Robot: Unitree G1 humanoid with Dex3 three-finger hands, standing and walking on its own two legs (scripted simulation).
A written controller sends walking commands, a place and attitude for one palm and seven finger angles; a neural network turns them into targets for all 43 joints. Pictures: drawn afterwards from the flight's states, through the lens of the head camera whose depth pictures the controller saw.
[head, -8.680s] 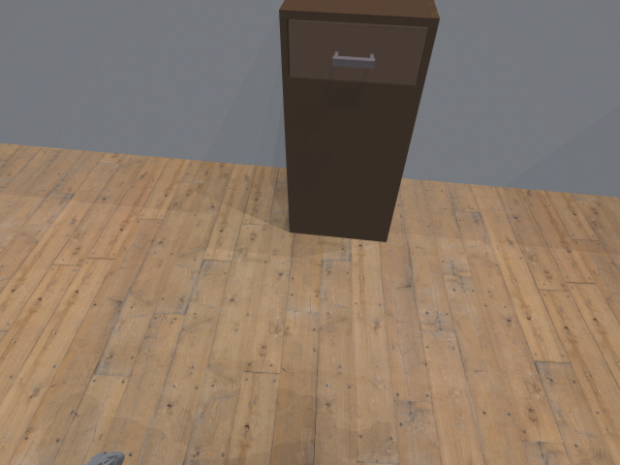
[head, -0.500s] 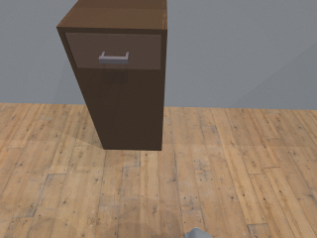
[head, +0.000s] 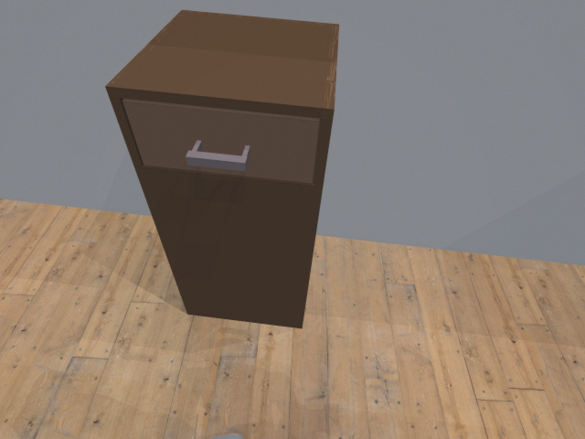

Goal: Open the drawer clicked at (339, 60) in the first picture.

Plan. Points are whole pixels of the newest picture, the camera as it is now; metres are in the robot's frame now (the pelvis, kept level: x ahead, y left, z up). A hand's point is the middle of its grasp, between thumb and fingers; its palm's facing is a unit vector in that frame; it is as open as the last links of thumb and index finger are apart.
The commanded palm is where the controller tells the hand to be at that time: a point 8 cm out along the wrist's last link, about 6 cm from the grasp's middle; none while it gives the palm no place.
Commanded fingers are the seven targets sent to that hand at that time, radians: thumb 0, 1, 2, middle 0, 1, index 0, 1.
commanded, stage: take the last steps up to it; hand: left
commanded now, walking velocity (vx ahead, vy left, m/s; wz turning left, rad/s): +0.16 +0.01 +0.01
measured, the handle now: (219, 154) +0.61 +0.21 +0.03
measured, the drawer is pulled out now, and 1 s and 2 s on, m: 0.00 0.00 0.00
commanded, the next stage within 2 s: come to a stop and stand still in 0.04 s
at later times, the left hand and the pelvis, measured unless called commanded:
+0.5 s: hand (188, 435) +0.16 +0.18 -0.17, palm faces +0.00 -0.97 -0.26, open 7.3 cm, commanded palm none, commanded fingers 0.00 0.90 0.90 -0.20 -0.30 -0.20 -0.30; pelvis +0.10 -0.01 -0.01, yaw -1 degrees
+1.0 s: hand out of the picture +0.10 +0.24 -0.17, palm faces +0.02 -0.96 -0.26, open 7.4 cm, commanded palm none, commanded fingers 0.00 0.90 0.90 -0.20 -0.30 -0.20 -0.30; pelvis +0.06 +0.04 -0.01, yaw -1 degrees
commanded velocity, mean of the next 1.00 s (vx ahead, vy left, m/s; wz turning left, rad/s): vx -0.08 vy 0.01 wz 0.00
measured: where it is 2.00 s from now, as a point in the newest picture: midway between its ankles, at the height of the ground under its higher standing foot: outside the picture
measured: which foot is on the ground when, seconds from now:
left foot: up 0.00-0.02, down 0.04-0.42, up 0.44-0.74, down 0.76-1.00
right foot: down 0.00-0.04, up 0.06-0.38, down 0.40-1.00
